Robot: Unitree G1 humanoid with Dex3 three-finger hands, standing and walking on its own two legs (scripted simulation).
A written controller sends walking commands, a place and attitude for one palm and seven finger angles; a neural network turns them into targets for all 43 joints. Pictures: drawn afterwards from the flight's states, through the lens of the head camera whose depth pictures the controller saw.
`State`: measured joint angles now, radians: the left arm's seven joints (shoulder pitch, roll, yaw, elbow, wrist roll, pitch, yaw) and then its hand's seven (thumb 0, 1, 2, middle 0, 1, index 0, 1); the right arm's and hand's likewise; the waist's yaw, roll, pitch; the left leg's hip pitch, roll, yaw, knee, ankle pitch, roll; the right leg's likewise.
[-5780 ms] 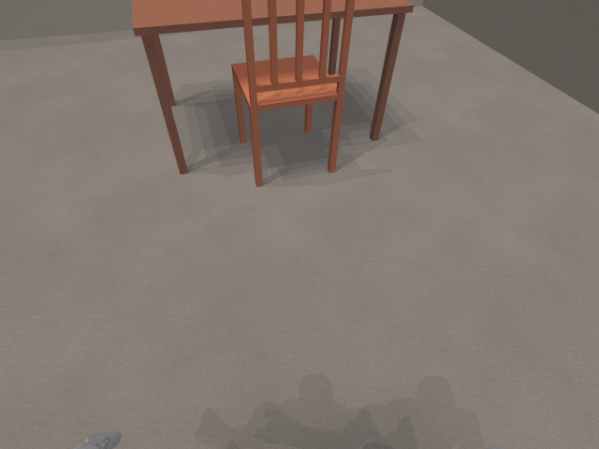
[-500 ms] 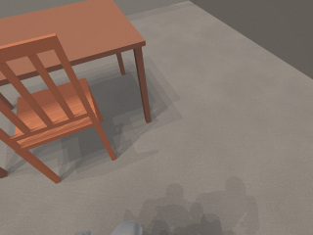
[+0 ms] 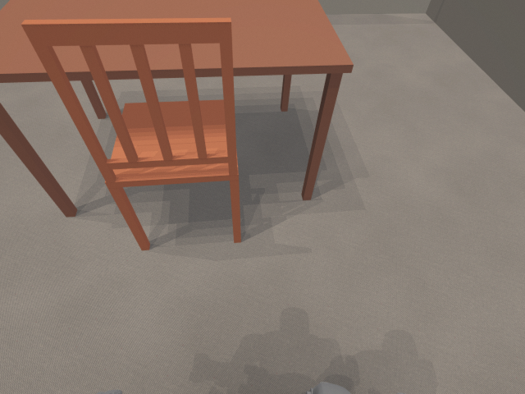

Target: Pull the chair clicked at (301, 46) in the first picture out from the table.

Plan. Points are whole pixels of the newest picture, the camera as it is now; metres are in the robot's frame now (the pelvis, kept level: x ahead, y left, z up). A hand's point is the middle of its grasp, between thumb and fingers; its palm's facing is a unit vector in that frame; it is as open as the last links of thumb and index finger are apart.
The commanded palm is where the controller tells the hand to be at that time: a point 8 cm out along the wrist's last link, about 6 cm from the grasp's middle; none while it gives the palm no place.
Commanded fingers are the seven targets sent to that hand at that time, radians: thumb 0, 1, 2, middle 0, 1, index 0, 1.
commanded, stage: turn to face it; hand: left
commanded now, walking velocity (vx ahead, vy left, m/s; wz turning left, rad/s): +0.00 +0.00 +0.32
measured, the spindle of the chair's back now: (154, 109) +0.76 +0.34 -0.06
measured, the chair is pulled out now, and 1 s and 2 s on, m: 0.00 0.00 0.00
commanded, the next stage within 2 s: take the last steps up to it in 0.22 s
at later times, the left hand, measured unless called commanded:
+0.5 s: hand out of the picture -0.03 +0.17 -0.16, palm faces +0.23 -0.95 -0.22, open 7.3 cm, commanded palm none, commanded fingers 0.00 0.90 0.90 -0.20 -0.30 -0.20 -0.30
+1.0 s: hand out of the picture +0.07 +0.25 -0.18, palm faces +0.19 -0.97 -0.15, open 7.3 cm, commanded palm none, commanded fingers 0.00 0.90 0.90 -0.20 -0.30 -0.20 -0.30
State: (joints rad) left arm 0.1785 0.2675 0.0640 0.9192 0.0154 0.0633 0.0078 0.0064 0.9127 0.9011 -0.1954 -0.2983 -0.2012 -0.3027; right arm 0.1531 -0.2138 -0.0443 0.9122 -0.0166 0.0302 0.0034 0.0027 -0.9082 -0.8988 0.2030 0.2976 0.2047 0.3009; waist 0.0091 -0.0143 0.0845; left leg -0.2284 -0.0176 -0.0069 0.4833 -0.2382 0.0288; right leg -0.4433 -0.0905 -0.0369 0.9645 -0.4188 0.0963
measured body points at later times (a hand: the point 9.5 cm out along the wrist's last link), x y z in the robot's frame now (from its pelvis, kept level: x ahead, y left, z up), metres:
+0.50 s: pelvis -0.03 -0.02 +0.00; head -0.01 -0.02 +0.45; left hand -0.04 +0.22 -0.14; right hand +0.06 -0.27 -0.15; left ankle -0.08 +0.11 -0.69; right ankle +0.01 -0.13 -0.74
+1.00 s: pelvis +0.06 +0.06 +0.00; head +0.07 +0.08 +0.45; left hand +0.06 +0.30 -0.16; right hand +0.00 -0.14 -0.15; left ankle -0.07 +0.11 -0.74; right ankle +0.17 -0.04 -0.68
